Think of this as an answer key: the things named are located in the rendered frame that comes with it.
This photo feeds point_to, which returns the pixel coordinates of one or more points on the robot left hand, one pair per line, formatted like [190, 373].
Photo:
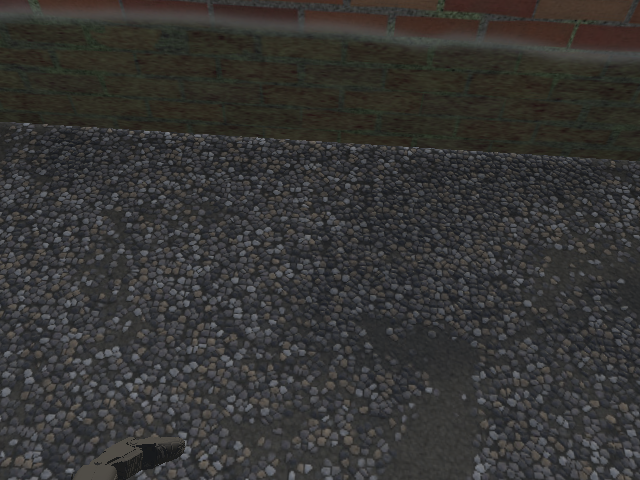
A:
[129, 456]

